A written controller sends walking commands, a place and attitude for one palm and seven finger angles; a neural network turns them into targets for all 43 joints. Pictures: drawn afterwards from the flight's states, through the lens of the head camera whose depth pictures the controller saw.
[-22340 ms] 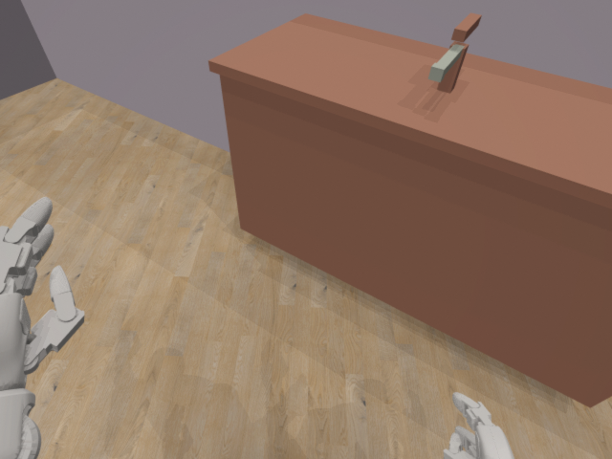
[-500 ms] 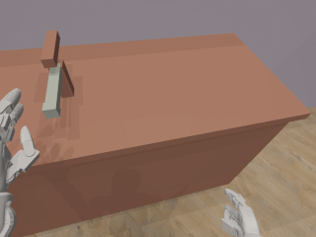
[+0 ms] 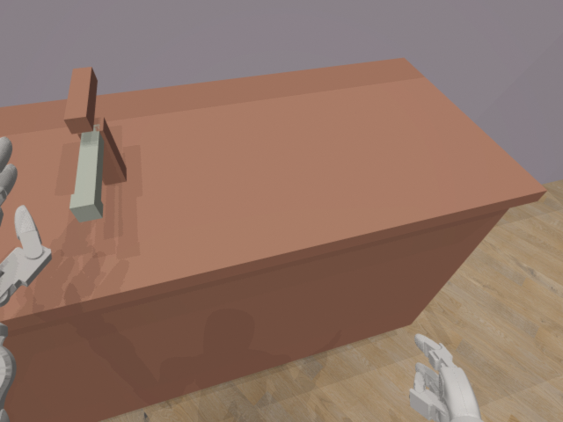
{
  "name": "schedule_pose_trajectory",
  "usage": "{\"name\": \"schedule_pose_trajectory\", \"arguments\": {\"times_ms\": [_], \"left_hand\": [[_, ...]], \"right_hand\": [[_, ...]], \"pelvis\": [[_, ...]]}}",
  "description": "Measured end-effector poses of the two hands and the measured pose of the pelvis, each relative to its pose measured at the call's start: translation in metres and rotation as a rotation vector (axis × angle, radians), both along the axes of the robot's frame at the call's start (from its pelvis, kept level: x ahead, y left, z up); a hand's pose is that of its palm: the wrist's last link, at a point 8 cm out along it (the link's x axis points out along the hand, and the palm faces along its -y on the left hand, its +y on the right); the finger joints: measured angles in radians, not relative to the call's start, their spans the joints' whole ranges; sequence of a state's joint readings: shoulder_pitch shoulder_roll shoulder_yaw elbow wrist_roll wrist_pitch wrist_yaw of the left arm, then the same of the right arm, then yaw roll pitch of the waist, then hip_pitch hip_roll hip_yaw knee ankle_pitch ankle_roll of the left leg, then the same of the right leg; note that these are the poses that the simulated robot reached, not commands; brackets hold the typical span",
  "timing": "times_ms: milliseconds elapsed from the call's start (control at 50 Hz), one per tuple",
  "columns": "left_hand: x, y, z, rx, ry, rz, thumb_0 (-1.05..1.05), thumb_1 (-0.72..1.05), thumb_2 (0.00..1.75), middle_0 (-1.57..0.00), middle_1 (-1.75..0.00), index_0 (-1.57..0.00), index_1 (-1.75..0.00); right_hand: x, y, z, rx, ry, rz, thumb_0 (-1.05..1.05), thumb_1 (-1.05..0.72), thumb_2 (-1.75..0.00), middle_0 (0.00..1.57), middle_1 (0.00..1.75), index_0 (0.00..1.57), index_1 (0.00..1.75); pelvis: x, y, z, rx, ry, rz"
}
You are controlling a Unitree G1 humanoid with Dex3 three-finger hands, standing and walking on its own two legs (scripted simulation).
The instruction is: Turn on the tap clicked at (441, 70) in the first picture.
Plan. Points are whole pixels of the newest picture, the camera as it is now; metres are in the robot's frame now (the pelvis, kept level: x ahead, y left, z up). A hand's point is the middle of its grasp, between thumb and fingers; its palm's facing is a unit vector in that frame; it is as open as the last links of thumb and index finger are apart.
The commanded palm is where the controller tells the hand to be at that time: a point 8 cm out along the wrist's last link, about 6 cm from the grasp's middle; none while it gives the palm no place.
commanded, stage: come to a stop and stand still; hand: left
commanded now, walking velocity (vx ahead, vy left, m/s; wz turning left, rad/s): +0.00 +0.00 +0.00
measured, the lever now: (87, 206) +0.33 +0.29 +0.14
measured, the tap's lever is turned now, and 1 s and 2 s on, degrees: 0 0 0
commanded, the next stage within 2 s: look again from close up in 0.50 s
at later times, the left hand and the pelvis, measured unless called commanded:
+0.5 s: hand (22, 282) +0.21 +0.29 +0.15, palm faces +0.42 -0.84 -0.33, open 7.4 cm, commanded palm +0.15 +0.32 +0.18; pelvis +0.00 +0.03 +0.00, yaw +2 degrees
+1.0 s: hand (27, 283) +0.21 +0.28 +0.16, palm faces +0.43 -0.83 -0.36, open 7.4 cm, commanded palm +0.15 +0.31 +0.18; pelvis +0.00 +0.02 +0.00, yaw +2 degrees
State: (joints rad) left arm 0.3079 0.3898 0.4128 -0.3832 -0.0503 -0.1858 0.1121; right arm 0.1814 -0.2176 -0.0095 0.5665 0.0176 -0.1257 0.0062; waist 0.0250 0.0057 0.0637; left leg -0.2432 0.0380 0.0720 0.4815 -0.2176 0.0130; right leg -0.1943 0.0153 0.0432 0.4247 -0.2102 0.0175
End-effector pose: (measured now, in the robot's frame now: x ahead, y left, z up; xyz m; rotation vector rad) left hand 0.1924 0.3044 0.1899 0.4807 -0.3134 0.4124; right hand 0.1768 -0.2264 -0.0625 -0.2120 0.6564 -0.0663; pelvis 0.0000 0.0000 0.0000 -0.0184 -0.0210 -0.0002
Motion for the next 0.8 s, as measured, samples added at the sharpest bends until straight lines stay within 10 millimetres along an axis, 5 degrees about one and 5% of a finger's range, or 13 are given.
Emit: {"name": "schedule_pose_trajectory", "arguments": {"times_ms": [80, 140, 300, 520, 800], "left_hand": [[-0.009, -0.016, -0.025, -0.046, 0.101, -0.099, 0.01, 0.89, 0.90, -0.20, -0.30, -0.21, -0.31], [-0.016, -0.007, -0.034, -0.056, 0.128, -0.095, 0.01, 0.89, 0.90, -0.21, -0.30, -0.21, -0.31], [-0.026, 0.025, -0.020, -0.062, 0.003, 0.012, 0.01, 0.89, 0.90, -0.21, -0.31, -0.21, -0.31], [-0.021, 0.026, -0.025, -0.067, 0.031, -0.023, 0.01, 0.89, 0.90, -0.21, -0.30, -0.21, -0.31], [-0.025, 0.026, -0.023, -0.057, 0.041, 0.005, 0.01, 0.89, 0.90, -0.21, -0.30, -0.21, -0.31]], "right_hand": [[-0.003, 0.010, 0.005, -0.007, -0.023, -0.021, 0.02, -0.90, -0.90, 0.21, 0.30, 0.20, 0.30], [-0.007, 0.017, 0.006, -0.028, -0.009, -0.016, 0.02, -0.90, -0.90, 0.21, 0.30, 0.20, 0.30], [-0.006, 0.039, 0.004, -0.047, 0.024, 0.050, 0.02, -0.90, -0.90, 0.21, 0.30, 0.20, 0.30], [0.004, 0.056, 0.007, -0.023, 0.006, 0.060, 0.02, -0.90, -0.90, 0.21, 0.30, 0.20, 0.30], [0.004, 0.046, 0.001, -0.034, 0.043, 0.046, 0.02, -0.90, -0.90, 0.21, 0.30, 0.20, 0.30]], "pelvis": [[0.000, 0.009, 0.000, 0.000, -0.001, -0.006], [-0.001, 0.014, 0.000, 0.000, -0.005, 0.002], [-0.004, 0.024, 0.000, -0.009, -0.015, 0.021], [-0.002, 0.033, 0.000, -0.013, -0.011, 0.030], [0.001, 0.031, 0.000, -0.013, -0.011, 0.040]]}}
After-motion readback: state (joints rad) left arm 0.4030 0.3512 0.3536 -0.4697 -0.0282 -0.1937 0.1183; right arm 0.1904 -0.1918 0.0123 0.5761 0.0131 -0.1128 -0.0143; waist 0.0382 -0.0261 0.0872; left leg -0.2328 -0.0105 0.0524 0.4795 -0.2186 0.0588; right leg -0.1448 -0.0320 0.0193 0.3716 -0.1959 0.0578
